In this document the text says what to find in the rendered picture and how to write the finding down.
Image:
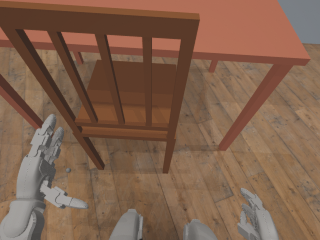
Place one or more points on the robot left thigh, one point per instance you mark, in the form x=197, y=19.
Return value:
x=129, y=227

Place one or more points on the robot right hand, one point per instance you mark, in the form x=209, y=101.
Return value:
x=263, y=226

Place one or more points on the table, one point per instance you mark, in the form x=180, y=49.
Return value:
x=251, y=31

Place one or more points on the robot left hand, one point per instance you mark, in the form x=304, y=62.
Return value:
x=39, y=164

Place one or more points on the right robot shin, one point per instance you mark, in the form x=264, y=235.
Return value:
x=196, y=220

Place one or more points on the chair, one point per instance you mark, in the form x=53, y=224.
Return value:
x=124, y=99

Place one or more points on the left robot forearm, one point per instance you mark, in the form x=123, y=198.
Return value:
x=25, y=220

